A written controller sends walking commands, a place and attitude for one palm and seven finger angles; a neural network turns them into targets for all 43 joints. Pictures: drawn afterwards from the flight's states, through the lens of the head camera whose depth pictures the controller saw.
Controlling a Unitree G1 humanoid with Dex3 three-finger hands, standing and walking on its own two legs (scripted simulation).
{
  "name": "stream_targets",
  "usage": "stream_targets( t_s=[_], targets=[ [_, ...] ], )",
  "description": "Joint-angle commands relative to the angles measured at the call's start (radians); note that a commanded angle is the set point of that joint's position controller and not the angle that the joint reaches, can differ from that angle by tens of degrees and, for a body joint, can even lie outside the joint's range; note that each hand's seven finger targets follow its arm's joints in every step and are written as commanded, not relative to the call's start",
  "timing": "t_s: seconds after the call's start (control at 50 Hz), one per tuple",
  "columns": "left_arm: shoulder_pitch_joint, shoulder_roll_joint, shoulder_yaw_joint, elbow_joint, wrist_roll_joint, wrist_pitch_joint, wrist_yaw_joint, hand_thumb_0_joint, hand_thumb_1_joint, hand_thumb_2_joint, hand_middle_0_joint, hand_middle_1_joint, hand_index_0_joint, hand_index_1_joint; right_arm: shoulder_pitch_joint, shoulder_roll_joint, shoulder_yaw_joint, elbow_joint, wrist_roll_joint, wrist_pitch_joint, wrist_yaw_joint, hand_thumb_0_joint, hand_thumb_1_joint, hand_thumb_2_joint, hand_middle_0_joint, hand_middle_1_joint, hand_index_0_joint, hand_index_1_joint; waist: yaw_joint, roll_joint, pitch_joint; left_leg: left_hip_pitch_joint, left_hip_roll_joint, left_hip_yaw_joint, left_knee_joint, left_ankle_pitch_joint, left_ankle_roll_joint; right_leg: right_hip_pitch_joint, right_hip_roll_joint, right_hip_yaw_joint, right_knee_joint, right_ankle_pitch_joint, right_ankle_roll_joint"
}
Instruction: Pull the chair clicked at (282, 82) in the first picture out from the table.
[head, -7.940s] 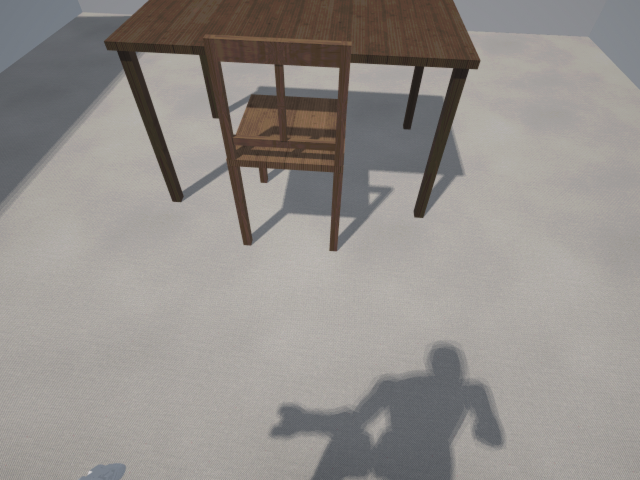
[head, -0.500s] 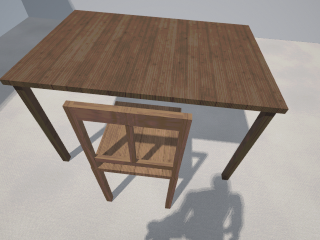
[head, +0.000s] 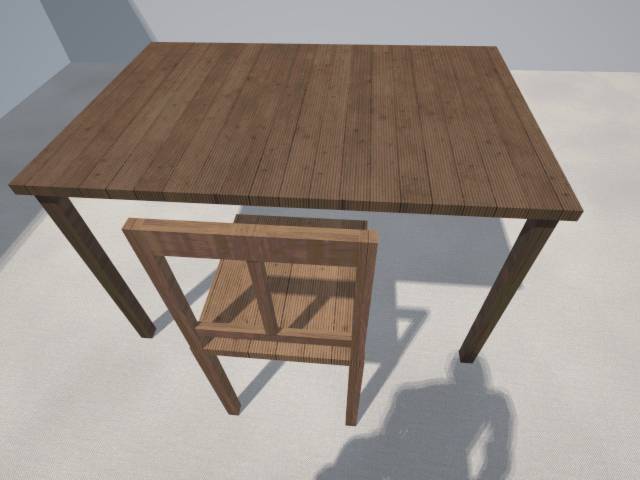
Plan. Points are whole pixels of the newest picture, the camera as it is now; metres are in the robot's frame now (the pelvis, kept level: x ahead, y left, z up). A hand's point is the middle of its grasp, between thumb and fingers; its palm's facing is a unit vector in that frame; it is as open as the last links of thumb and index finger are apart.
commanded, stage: look again from close up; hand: left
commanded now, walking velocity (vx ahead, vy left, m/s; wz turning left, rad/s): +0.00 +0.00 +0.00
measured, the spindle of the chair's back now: (264, 297) +0.44 +0.14 -0.12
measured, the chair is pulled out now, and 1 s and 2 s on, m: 0.00 0.00 0.00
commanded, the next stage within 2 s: raise the hand toward the chair's back in 0.92 s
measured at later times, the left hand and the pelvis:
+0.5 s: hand out of the picture +0.02 +0.15 -0.17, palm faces +0.01 -0.98 -0.21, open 7.3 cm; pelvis +0.01 -0.03 +0.00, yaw -1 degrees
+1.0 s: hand out of the picture +0.00 +0.13 -0.17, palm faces +0.01 -0.98 -0.18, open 7.3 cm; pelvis +0.01 -0.03 +0.01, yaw -1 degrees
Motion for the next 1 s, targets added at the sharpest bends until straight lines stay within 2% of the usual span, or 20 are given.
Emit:
stream_targets(
  t_s=[0.0, 0.04, 0.12, 0.16, 0.22, 0.34, 0.42, 0.46, 0.52, 0.54, 0.62, 0.66, 0.72, 0.84, 0.98],
  targets=[
    [0.039, 0.105, 0.023, -0.049, -0.005, -0.016, 0.008, 0.0, 0.9, 0.9, -0.2, -0.3, -0.2, -0.3, 0.045, -0.091, -0.012, -0.042, 0.005, -0.029, -0.002, 0.0, -0.9, -0.9, 0.2, 0.3, 0.2, 0.3, -0.008, -0.071, 0.085, -0.061, 0.106, -0.11, -0.141, 0.109, 0.004, -0.02, -0.039, 0.062, -0.087, 0.052, -0.07],
    [0.037, 0.109, 0.025, -0.051, -0.005, -0.014, 0.007, 0.0, 0.9, 0.9, -0.2, -0.3, -0.2, -0.3, 0.043, -0.085, -0.01, -0.032, 0.005, -0.03, -0.002, 0.0, -0.9, -0.9, 0.2, 0.3, 0.2, 0.3, -0.003, -0.061, 0.097, -0.062, 0.105, -0.106, -0.15, 0.117, 0.005, -0.018, -0.037, 0.062, -0.092, 0.06, -0.07],
    [0.032, 0.114, 0.03, -0.058, -0.006, -0.016, 0.008, 0.0, 0.9, 0.9, -0.2, -0.3, -0.2, -0.3, 0.042, -0.087, -0.01, -0.02, 0.004, -0.032, -0.004, 0.0, -0.9, -0.9, 0.2, 0.3, 0.2, 0.3, -0.004, -0.076, 0.058, -0.022, 0.103, -0.091, -0.136, 0.174, -0.002, 0.005, -0.045, 0.072, -0.089, 0.131, -0.07],
    [0.026, 0.118, 0.031, -0.06, -0.007, -0.015, 0.008, 0.0, 0.9, 0.9, -0.2, -0.3, -0.2, -0.3, 0.035, -0.088, -0.009, -0.013, 0.003, -0.032, -0.005, 0.0, -0.9, -0.9, 0.2, 0.3, 0.2, 0.3, 0.0, -0.051, 0.067, -0.021, 0.105, -0.085, -0.137, 0.192, -0.004, 0.008, -0.044, 0.068, -0.089, 0.147, -0.069],
    [0.023, 0.126, 0.031, -0.06, -0.008, -0.018, 0.009, 0.0, 0.9, 0.9, -0.2, -0.3, -0.2, -0.3, 0.032, -0.088, -0.009, -0.003, 0.003, -0.032, -0.006, 0.0, -0.9, -0.9, 0.2, 0.3, 0.2, 0.3, -0.001, -0.062, 0.03, 0.011, 0.108, -0.078, -0.129, 0.231, -0.008, 0.032, -0.052, 0.071, -0.087, 0.215, -0.07],
    [0.008, 0.132, 0.031, -0.062, -0.008, -0.015, 0.007, 0.0, 0.9, 0.9, -0.2, -0.3, -0.2, -0.3, 0.019, -0.079, -0.009, 0.016, 0.004, -0.026, -0.007, 0.0, -0.9, -0.9, 0.2, 0.3, 0.2, 0.3, 0.001, -0.056, 0.061, 0.009, 0.11, -0.073, -0.14, 0.219, -0.013, 0.027, -0.052, 0.07, -0.107, 0.218, -0.072],
    [0.014, 0.136, 0.031, -0.057, -0.008, -0.019, 0.008, 0.0, 0.9, 0.9, -0.2, -0.3, -0.2, -0.3, 0.018, -0.085, -0.009, 0.022, 0.005, -0.027, -0.008, 0.0, -0.9, -0.9, 0.2, 0.3, 0.2, 0.3, -0.001, -0.061, 0.02, 0.042, 0.113, -0.069, -0.13, 0.255, -0.018, 0.049, -0.059, 0.072, -0.106, 0.272, -0.071],
    [0.011, 0.133, 0.029, -0.057, -0.007, -0.017, 0.008, 0.0, 0.9, 0.9, -0.2, -0.3, -0.2, -0.3, 0.011, -0.084, -0.01, 0.024, 0.004, -0.024, -0.008, 0.0, -0.9, -0.9, 0.2, 0.3, 0.2, 0.3, -0.002, -0.065, 0.051, 0.033, 0.112, -0.067, -0.134, 0.237, -0.019, 0.033, -0.056, 0.072, -0.115, 0.258, -0.071],
    [0.016, 0.132, 0.029, -0.052, -0.007, -0.018, 0.008, 0.0, 0.9, 0.9, -0.2, -0.3, -0.2, -0.3, 0.014, -0.081, -0.009, 0.03, 0.005, -0.024, -0.008, 0.0, -0.9, -0.9, 0.2, 0.3, 0.2, 0.3, -0.003, -0.057, 0.032, 0.046, 0.114, -0.068, -0.138, 0.242, -0.02, 0.044, -0.057, 0.074, -0.12, 0.26, -0.072],
    [0.018, 0.13, 0.028, -0.051, -0.008, -0.017, 0.007, 0.0, 0.9, 0.9, -0.2, -0.3, -0.2, -0.3, 0.007, -0.076, -0.009, 0.034, 0.005, -0.023, -0.009, 0.0, -0.9, -0.9, 0.2, 0.3, 0.2, 0.3, 0.0, -0.056, 0.06, 0.041, 0.114, -0.066, -0.144, 0.229, -0.019, 0.029, -0.054, 0.071, -0.13, 0.242, -0.072],
    [0.031, 0.129, 0.027, -0.046, -0.007, -0.02, 0.007, 0.0, 0.9, 0.9, -0.2, -0.3, -0.2, -0.3, 0.012, -0.077, -0.008, 0.038, 0.006, -0.024, -0.008, 0.0, -0.9, -0.9, 0.2, 0.3, 0.2, 0.3, -0.002, -0.063, 0.032, 0.056, 0.113, -0.066, -0.14, 0.228, -0.022, 0.041, -0.058, 0.077, -0.134, 0.25, -0.072],
    [0.03, 0.126, 0.025, -0.046, -0.007, -0.018, 0.007, 0.0, 0.9, 0.9, -0.2, -0.3, -0.2, -0.3, 0.007, -0.076, -0.009, 0.039, 0.006, -0.022, -0.009, 0.0, -0.9, -0.9, 0.2, 0.3, 0.2, 0.3, -0.001, -0.058, 0.055, 0.045, 0.113, -0.063, -0.142, 0.216, -0.023, 0.031, -0.057, 0.074, -0.141, 0.234, -0.071],
    [0.037, 0.124, 0.024, -0.042, -0.007, -0.019, 0.007, 0.0, 0.9, 0.9, -0.2, -0.3, -0.2, -0.3, 0.013, -0.073, -0.008, 0.044, 0.006, -0.023, -0.009, 0.0, -0.9, -0.9, 0.2, 0.3, 0.2, 0.3, -0.003, -0.054, 0.039, 0.058, 0.115, -0.064, -0.144, 0.222, -0.023, 0.036, -0.055, 0.077, -0.142, 0.236, -0.072],
    [0.042, 0.115, 0.021, -0.039, -0.008, -0.015, 0.006, 0.0, 0.9, 0.9, -0.2, -0.3, -0.2, -0.3, 0.016, -0.061, -0.008, 0.05, 0.008, -0.023, -0.011, 0.0, -0.9, -0.9, 0.2, 0.3, 0.2, 0.3, -0.001, -0.047, 0.075, 0.04, 0.116, -0.067, -0.158, 0.197, -0.021, 0.021, -0.044, 0.077, -0.157, 0.182, -0.072],
    [0.056, 0.107, 0.022, -0.041, -0.008, -0.016, 0.007, 0.0, 0.9, 0.9, -0.2, -0.3, -0.2, -0.3, 0.033, -0.058, -0.007, 0.056, 0.008, -0.027, -0.012, 0.0, -0.9, -0.9, 0.2, 0.3, 0.2, 0.3, 0.001, -0.056, 0.064, 0.035, 0.116, -0.07, -0.156, 0.208, -0.019, 0.026, -0.046, 0.073, -0.151, 0.178, -0.072]
  ],
)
